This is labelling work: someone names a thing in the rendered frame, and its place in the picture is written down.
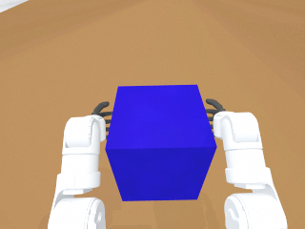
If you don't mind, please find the robot right upper arm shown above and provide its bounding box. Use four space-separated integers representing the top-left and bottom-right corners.
224 192 287 229

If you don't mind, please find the carton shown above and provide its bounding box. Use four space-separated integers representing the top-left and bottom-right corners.
105 84 217 201

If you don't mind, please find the right robot forearm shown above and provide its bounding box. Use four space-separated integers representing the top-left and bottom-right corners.
213 111 288 228

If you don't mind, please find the robot left upper arm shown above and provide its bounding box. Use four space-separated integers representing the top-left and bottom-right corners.
49 198 106 229

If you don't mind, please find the right robot hand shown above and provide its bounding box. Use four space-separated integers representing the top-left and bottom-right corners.
205 98 226 137

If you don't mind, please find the left robot hand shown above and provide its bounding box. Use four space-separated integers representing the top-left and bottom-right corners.
91 101 112 140

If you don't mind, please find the left robot forearm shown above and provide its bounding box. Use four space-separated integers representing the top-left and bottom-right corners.
48 114 107 229

